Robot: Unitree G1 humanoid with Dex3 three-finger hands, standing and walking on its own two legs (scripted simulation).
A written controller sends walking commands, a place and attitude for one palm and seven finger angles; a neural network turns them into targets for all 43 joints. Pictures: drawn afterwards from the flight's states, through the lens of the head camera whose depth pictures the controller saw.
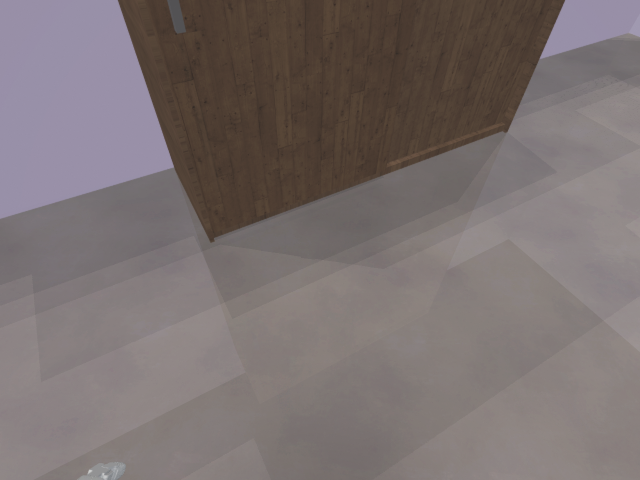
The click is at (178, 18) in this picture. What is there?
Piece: wardrobe's sliding door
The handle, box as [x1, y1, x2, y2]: [167, 0, 185, 33]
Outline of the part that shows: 167,0 177,33 185,31 178,0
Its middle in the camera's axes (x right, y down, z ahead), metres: -0.37 -0.60 +0.95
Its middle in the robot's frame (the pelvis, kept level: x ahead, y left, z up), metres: +1.11 +0.43 +0.15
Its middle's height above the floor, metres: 0.92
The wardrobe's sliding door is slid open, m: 0.00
